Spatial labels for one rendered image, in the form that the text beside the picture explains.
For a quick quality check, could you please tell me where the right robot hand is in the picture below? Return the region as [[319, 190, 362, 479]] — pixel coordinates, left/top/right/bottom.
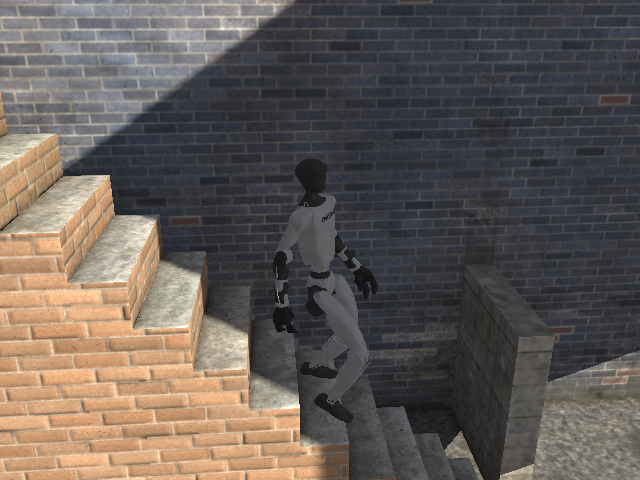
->
[[273, 306, 297, 333]]

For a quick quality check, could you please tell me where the robot right forearm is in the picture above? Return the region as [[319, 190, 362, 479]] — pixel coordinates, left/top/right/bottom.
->
[[273, 251, 289, 308]]

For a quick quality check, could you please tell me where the left robot hand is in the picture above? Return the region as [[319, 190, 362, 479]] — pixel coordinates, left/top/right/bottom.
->
[[354, 265, 378, 299]]

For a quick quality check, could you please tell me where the robot right shin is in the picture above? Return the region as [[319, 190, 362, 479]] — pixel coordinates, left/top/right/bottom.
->
[[326, 351, 371, 405]]

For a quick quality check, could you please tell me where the robot left foot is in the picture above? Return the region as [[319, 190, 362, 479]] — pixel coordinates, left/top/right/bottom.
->
[[300, 362, 338, 379]]

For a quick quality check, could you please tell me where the robot left forearm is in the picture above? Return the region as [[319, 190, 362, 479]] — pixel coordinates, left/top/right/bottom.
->
[[335, 233, 361, 272]]

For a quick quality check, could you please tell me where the left robot upper arm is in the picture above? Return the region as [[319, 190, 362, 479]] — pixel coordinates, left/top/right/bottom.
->
[[319, 194, 337, 237]]

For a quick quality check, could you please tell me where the right robot upper arm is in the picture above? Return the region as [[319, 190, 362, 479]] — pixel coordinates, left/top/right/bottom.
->
[[274, 207, 313, 264]]

